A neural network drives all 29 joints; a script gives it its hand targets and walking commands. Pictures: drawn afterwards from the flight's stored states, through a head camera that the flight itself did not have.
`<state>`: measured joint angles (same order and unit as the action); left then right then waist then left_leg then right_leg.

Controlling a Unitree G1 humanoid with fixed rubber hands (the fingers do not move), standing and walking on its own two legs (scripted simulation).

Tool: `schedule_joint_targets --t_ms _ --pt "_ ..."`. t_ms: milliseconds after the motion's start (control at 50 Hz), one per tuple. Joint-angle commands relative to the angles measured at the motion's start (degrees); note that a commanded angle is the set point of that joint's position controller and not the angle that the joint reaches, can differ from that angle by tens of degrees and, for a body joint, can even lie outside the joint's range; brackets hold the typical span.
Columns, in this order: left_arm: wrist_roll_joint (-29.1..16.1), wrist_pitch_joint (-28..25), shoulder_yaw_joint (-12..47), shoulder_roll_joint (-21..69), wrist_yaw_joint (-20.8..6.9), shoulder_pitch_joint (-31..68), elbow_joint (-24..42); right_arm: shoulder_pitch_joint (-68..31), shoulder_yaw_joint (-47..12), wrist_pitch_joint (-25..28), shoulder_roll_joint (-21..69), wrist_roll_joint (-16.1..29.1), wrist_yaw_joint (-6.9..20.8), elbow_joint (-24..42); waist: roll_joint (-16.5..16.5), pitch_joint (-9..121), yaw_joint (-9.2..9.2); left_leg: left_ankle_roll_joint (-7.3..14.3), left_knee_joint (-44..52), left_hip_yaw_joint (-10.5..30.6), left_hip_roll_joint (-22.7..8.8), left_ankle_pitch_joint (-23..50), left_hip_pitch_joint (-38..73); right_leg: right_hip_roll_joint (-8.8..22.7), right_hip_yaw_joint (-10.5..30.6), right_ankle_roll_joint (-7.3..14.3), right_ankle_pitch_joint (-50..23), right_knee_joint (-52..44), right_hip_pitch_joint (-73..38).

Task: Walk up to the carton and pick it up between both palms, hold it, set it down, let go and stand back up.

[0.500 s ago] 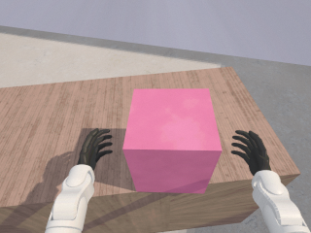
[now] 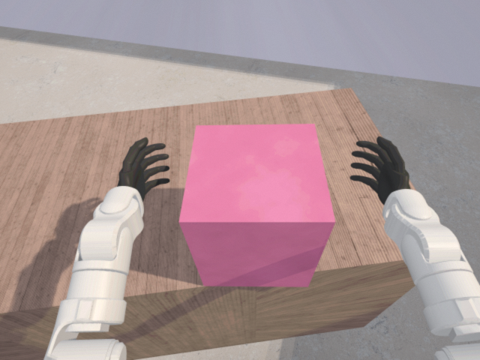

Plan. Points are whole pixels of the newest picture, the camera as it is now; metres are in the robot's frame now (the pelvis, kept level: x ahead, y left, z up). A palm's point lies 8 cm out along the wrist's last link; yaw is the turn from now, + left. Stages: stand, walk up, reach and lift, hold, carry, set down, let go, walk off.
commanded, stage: reach and lift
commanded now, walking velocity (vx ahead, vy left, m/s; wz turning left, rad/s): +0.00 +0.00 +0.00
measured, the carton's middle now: (255, 210) +0.40 +0.01 +0.01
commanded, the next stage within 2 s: none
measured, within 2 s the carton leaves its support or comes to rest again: neither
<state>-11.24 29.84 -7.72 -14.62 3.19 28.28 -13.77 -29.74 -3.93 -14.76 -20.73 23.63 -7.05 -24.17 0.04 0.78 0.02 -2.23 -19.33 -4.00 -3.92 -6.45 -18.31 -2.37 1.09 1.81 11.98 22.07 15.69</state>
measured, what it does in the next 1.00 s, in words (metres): stands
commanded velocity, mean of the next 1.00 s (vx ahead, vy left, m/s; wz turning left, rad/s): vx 0.00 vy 0.00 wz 0.00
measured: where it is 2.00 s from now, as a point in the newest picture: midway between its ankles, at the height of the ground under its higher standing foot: outside the picture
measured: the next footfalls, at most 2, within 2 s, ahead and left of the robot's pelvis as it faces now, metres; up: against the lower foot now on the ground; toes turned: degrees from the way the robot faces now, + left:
none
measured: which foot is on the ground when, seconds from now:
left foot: down 0.00-1.00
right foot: down 0.00-1.00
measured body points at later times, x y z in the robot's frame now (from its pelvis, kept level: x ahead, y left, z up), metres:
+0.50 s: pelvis +0.00 +0.00 +0.00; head +0.04 +0.01 +0.45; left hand +0.44 +0.21 +0.14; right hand +0.45 -0.20 +0.13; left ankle +0.03 +0.15 -0.74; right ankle -0.01 -0.10 -0.74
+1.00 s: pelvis -0.01 +0.01 -0.02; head +0.07 +0.00 +0.43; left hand +0.41 +0.20 +0.01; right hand +0.42 -0.17 +0.01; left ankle +0.03 +0.15 -0.74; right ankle -0.01 -0.10 -0.74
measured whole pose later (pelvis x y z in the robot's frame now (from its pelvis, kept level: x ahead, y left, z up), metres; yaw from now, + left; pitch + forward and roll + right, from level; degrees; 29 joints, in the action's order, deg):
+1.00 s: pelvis -0.01 +0.01 -0.02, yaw +1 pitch +20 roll -1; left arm -8.4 -12.9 -4.8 -9.9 4.7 42.5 -64.8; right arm -41.1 -1.8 11.7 -12.4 14.6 -5.6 -61.5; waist -1.4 11.9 -0.9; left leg -2.1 -29.5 -1.0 -4.2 -8.8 -40.2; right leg -2.8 -0.8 1.5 13.1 29.2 35.7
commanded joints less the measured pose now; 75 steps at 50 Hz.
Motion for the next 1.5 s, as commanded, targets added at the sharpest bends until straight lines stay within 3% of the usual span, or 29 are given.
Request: schedule_joint_targets --t_ms 0,140,200,280,360,520,600,720,840,860,920,1000,1060,1160,1220,1260,1280,1380,1480 --pt "-0.9 -3.2 -2.9 -12.5 0.3 32.8 10.7 -34.8 5.8 2.9 -11.8 -0.3 -0.1 11.7 1.8 38.9 0.05 1.9 -4.2 1.6 3.8 15.5 23.1 -0.3 -0.8 -6.4 -31.9 -0.6 -4.4" --pt "-0.9 -2.5 -2.2 -14.1 1.0 40.5 3.6 -41.5 5.0 1.0 -12.4 0.5 0.4 3.7 0.1 42.0 -0.21 1.9 -4.6 2.0 3.8 15.2 21.6 -0.3 -1.0 -6.5 -31.8 -0.2 -3.8" --pt "-1.5 -2.2 -0.4 -14.6 1.7 45.1 1.2 -45.7 6.1 0.6 -13.7 0.8 0.8 -0.3 -1.4 42.2 0.74 1.1 -5.1 2.3 3.3 14.7 22.9 -0.6 -1.7 -5.8 -28.6 -0.9 -0.8" --pt "-1.3 -3.0 -0.8 -15.4 1.5 47.3 -2.1 -48.8 4.8 0.8 -13.6 1.4 0.8 -2.4 -0.7 44.6 0.20 1.0 -6.3 2.7 3.7 18.2 22.6 -0.8 -1.7 -6.4 -34.9 0.2 -3.7" --pt "-0.5 -5.5 0.7 -13.3 1.1 47.1 -9.1 -49.0 3.6 1.5 -11.9 1.2 1.6 -9.7 -0.7 42.4 0.57 1.0 -6.0 3.2 3.3 16.6 22.2 -0.6 -2.1 -6.2 -31.0 -0.4 -1.9" --pt "4.0 -17.6 0.2 -7.2 -0.8 39.8 -20.1 -41.7 2.9 10.2 -5.5 -3.4 1.7 -17.1 -0.6 37.8 0.41 0.3 -7.3 3.2 3.8 20.4 21.0 -0.6 -2.6 -6.1 -32.8 -0.4 -2.6" --pt "5.0 -25.6 0.1 -6.2 0.2 41.8 -18.3 -42.2 5.1 16.6 -4.9 -6.3 1.8 -14.7 -2.1 41.9 -0.11 -1.1 -8.0 3.0 3.6 22.1 22.0 -1.3 -3.5 -5.9 -32.1 0.0 -0.1" --pt "4.9 -35.7 0.2 -5.1 1.6 43.8 -21.1 -42.8 6.3 23.8 -4.0 -9.0 1.9 -12.7 -1.0 50.4 -0.06 -1.4 -10.9 2.6 3.5 23.5 19.1 -1.4 -3.2 -6.0 -34.5 2.3 1.7" --pt "3.9 -44.4 0.9 -4.4 1.4 44.4 -33.0 -43.1 5.5 29.5 -2.3 -10.5 1.2 -20.0 1.8 55.0 0.81 -0.8 -12.6 2.2 3.4 20.3 9.5 -0.1 -2.1 -6.7 -38.2 6.6 0.9" --pt "3.5 -45.8 1.3 -4.5 1.4 45.1 -34.9 -43.9 5.0 30.2 -1.7 -10.4 1.2 -20.7 1.7 56.7 0.28 -0.6 -13.0 2.0 3.5 19.7 8.2 -0.2 -2.0 -6.5 -37.6 7.1 0.9" --pt "2.5 -48.4 2.4 -4.0 1.6 45.9 -41.4 -45.0 4.0 31.4 -1.8 -9.0 1.3 -24.6 1.0 57.9 0.40 -0.6 -14.4 1.9 3.3 19.4 5.4 0.3 -1.8 -6.1 -36.6 8.5 3.1" --pt "1.4 -49.4 4.4 -3.6 2.1 47.9 -44.5 -45.5 2.4 31.6 -2.6 -6.4 2.0 -29.7 -1.4 57.1 0.40 -1.7 -15.8 2.3 2.6 19.3 8.4 -0.2 -2.5 -5.0 -29.3 7.8 9.4" --pt "0.9 -48.9 4.6 -3.1 2.1 47.7 -48.3 -46.2 1.2 30.8 -2.7 -5.4 2.5 -33.4 -0.3 54.0 0.14 -1.5 -16.2 2.6 2.3 17.7 8.3 -0.3 -2.4 -4.3 -24.1 7.0 12.8" --pt "0.4 -49.4 5.1 -1.9 2.7 50.5 -49.0 -48.3 1.0 30.2 -0.6 -4.9 2.9 -34.1 0.3 52.7 -0.35 -0.9 -15.9 2.3 2.4 13.6 4.9 0.0 -2.4 -4.2 -18.3 7.4 14.3" --pt "0.1 -50.1 5.0 -1.1 3.2 52.6 -47.8 -50.2 1.3 30.1 1.7 -5.6 3.0 -31.1 0.1 54.2 -0.89 -0.6 -16.5 2.3 2.5 13.4 3.6 0.3 -2.0 -4.5 -17.3 7.9 15.0" --pt "0.8 -50.3 5.0 0.6 3.5 53.8 -47.7 -50.6 2.9 29.8 2.6 -7.2 2.8 -31.0 -0.9 55.1 -0.17 -0.9 -16.5 2.2 2.7 11.8 2.6 0.4 -2.1 -4.2 -16.2 8.2 15.0" --pt "1.0 -50.4 4.6 1.3 3.5 53.9 -48.0 -50.7 3.1 29.5 4.1 -8.1 2.6 -31.0 0.2 54.5 -0.11 -0.5 -16.8 2.3 2.8 11.2 2.2 0.5 -1.9 -4.4 -16.0 8.3 15.0" --pt "5.5 -50.3 1.7 3.9 4.4 53.4 -46.4 -50.5 7.1 30.2 6.1 -13.1 1.6 -30.1 -1.0 57.1 -0.06 -1.6 -17.3 1.9 2.5 14.2 5.2 0.0 -2.8 -4.0 -17.9 8.4 14.3" --pt "10.6 -49.5 -1.4 7.7 5.0 53.3 -42.9 -50.5 11.9 31.4 8.9 -19.0 -0.2 -27.1 -2.1 60.7 0.82 -2.3 -17.2 1.4 2.7 18.7 7.4 -0.7 -3.1 -4.2 -24.3 8.2 10.3"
